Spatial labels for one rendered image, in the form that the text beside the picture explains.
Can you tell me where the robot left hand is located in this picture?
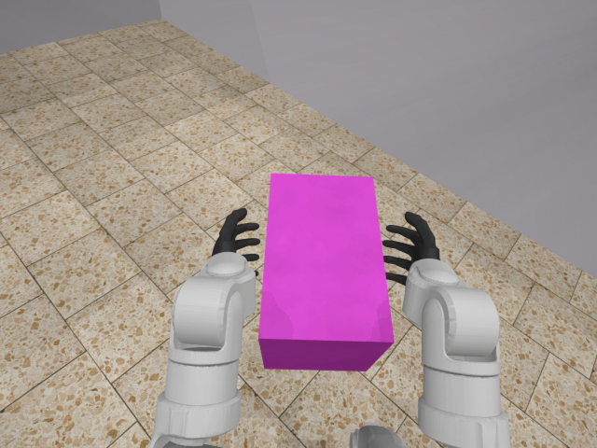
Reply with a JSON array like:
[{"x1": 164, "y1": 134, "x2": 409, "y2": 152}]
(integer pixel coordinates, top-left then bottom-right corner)
[{"x1": 212, "y1": 208, "x2": 260, "y2": 276}]

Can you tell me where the robot left forearm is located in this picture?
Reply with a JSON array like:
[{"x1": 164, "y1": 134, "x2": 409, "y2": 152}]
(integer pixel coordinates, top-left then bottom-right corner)
[{"x1": 149, "y1": 252, "x2": 257, "y2": 448}]

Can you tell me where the carton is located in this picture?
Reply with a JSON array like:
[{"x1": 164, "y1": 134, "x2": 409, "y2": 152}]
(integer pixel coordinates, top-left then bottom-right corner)
[{"x1": 258, "y1": 174, "x2": 395, "y2": 371}]

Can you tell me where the right robot thigh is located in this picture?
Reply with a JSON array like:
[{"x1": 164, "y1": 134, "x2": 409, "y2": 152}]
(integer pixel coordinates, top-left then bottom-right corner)
[{"x1": 349, "y1": 426, "x2": 408, "y2": 448}]

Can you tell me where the robot right forearm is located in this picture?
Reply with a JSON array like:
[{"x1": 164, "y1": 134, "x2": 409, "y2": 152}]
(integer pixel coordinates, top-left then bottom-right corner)
[{"x1": 402, "y1": 259, "x2": 511, "y2": 448}]

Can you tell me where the robot right hand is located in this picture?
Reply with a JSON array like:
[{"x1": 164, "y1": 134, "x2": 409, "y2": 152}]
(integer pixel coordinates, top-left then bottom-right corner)
[{"x1": 382, "y1": 212, "x2": 440, "y2": 286}]

